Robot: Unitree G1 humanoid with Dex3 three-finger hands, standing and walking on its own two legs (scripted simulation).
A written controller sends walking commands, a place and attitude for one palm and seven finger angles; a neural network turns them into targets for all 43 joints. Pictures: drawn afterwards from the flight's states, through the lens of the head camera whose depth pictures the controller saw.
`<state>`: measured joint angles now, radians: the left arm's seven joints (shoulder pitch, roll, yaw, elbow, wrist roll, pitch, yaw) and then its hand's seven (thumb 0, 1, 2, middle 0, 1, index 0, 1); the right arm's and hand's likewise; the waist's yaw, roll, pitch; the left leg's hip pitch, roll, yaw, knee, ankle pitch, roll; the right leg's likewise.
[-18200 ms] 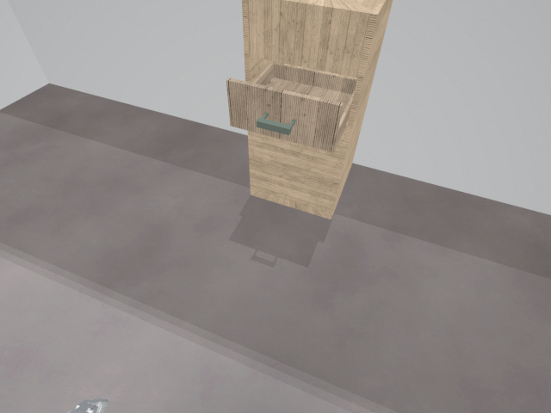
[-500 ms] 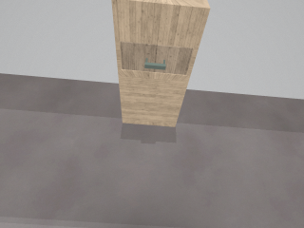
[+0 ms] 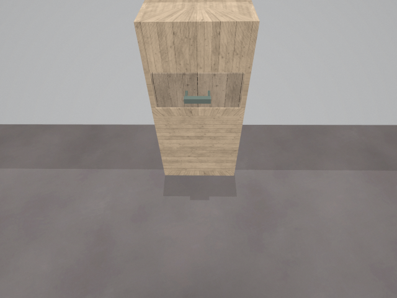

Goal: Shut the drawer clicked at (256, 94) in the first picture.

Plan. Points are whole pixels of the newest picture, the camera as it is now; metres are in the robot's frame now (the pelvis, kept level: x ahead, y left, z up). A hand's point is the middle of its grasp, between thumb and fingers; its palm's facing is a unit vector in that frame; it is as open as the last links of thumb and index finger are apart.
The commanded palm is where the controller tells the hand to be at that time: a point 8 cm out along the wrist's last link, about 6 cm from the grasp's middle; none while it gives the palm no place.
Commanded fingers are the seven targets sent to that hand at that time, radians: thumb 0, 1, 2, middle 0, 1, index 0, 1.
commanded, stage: let the arm hang, fingers relaxed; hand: left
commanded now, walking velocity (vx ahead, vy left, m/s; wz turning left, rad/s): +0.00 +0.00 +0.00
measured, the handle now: (197, 96) +0.90 +0.05 -0.14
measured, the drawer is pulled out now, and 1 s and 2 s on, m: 0.00 0.00 0.00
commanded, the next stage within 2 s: look to check the result in 0.24 s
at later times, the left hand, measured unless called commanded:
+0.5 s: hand out of the picture -0.02 +0.15 -0.18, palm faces +0.03 -0.98 -0.18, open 7.4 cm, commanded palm none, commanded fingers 0.00 0.90 0.90 -0.20 -0.30 -0.20 -0.30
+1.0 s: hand out of the picture +0.01 +0.15 -0.18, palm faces +0.02 -0.98 -0.19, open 7.4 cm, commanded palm none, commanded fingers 0.00 0.90 0.90 -0.20 -0.30 -0.20 -0.30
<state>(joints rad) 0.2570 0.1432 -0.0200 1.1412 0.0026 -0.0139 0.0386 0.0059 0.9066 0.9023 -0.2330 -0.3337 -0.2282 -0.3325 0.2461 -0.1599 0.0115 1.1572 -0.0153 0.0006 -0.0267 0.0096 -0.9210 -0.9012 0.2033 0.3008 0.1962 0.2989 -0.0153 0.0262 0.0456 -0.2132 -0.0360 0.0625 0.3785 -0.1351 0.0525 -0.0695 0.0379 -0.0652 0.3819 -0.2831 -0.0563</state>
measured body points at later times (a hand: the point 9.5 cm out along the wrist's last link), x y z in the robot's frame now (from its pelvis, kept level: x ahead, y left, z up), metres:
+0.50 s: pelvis +0.02 -0.01 +0.00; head +0.03 -0.02 +0.45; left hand -0.02 +0.20 -0.16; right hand -0.01 -0.22 -0.17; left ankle +0.05 +0.09 -0.74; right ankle -0.04 -0.08 -0.74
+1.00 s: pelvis +0.02 -0.01 +0.00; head +0.04 -0.01 +0.45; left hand +0.01 +0.21 -0.16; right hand +0.01 -0.22 -0.17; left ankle +0.05 +0.09 -0.74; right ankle -0.04 -0.08 -0.74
